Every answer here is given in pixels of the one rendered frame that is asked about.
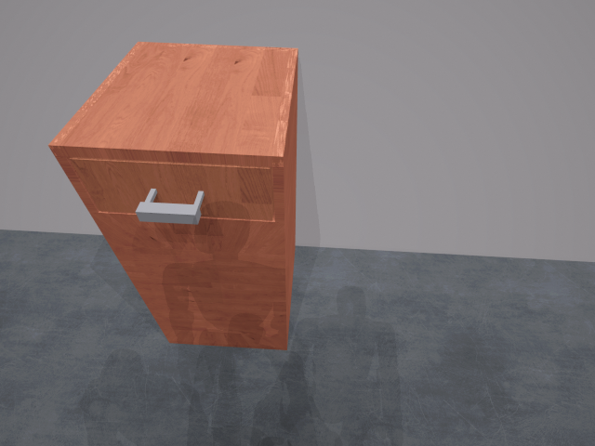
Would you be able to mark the cabinet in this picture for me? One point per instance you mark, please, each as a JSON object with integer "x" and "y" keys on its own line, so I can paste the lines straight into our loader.
{"x": 227, "y": 281}

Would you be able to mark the handle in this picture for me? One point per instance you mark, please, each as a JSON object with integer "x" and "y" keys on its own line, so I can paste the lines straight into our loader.
{"x": 149, "y": 211}

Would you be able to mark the drawer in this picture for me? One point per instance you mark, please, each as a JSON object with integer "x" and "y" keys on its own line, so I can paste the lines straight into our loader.
{"x": 231, "y": 191}

